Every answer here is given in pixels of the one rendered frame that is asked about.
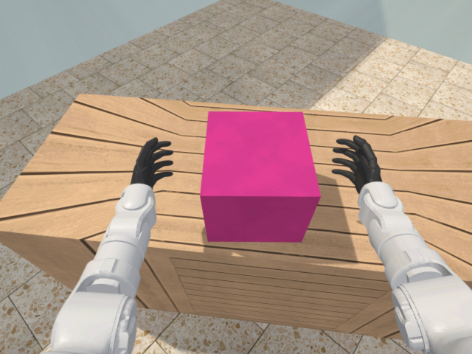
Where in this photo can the left robot forearm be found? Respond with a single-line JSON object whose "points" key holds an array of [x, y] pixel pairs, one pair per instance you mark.
{"points": [[116, 265]]}

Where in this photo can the right robot forearm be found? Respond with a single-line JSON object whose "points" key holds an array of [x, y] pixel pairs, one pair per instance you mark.
{"points": [[403, 252]]}

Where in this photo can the robot right upper arm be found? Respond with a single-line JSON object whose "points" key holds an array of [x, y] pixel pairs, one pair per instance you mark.
{"points": [[435, 315]]}

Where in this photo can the pedestal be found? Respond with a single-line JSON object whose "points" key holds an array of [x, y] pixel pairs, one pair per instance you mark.
{"points": [[57, 211]]}

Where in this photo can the robot left hand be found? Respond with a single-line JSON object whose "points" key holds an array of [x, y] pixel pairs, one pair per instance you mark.
{"points": [[143, 172]]}

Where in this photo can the robot right hand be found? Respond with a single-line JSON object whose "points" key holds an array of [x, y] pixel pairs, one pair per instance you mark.
{"points": [[364, 168]]}

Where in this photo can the robot left upper arm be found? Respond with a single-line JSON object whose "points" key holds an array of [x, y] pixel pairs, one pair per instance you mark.
{"points": [[96, 323]]}

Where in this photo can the carton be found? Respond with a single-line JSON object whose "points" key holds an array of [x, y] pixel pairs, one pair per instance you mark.
{"points": [[258, 181]]}

